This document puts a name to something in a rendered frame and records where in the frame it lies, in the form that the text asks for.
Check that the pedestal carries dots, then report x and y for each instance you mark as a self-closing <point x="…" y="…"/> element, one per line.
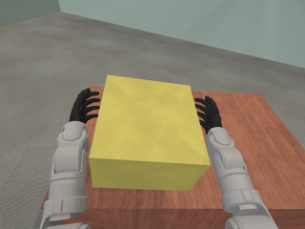
<point x="273" y="157"/>

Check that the robot right upper arm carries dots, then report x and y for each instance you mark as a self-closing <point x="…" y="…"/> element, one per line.
<point x="250" y="222"/>

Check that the carton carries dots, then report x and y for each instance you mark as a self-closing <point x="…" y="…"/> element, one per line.
<point x="147" y="137"/>

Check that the robot left hand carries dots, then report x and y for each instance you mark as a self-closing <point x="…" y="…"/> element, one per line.
<point x="79" y="110"/>

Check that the robot left forearm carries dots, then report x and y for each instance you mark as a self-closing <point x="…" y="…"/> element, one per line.
<point x="69" y="165"/>

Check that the robot right forearm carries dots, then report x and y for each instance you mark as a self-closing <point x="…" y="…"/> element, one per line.
<point x="239" y="197"/>

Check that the robot right hand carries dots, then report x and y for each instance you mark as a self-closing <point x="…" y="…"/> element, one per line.
<point x="211" y="117"/>

